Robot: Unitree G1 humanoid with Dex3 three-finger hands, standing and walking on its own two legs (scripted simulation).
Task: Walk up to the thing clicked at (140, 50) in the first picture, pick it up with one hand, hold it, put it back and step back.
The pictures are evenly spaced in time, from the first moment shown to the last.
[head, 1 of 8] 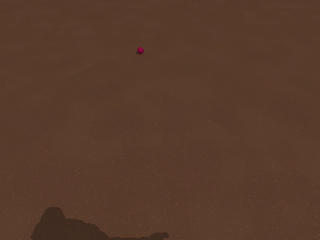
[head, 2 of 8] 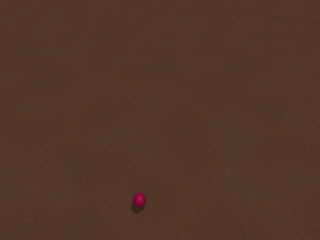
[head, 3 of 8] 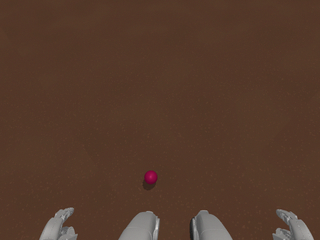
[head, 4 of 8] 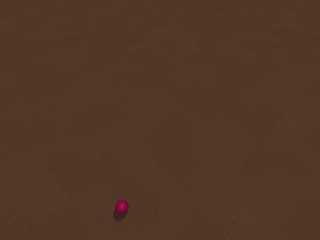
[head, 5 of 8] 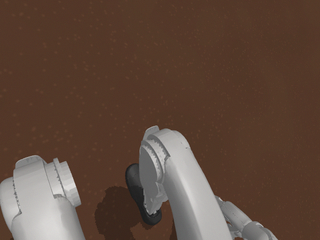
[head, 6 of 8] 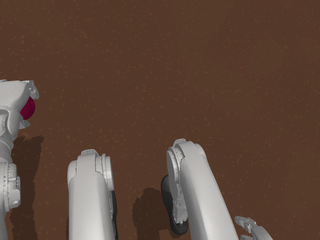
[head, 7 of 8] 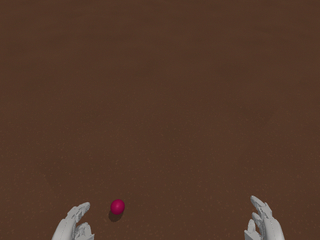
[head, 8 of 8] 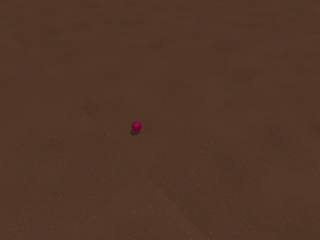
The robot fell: no
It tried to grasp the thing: yes
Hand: left
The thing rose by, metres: 0.69
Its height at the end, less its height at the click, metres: +0.00
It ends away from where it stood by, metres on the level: 0.01
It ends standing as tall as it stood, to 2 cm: yes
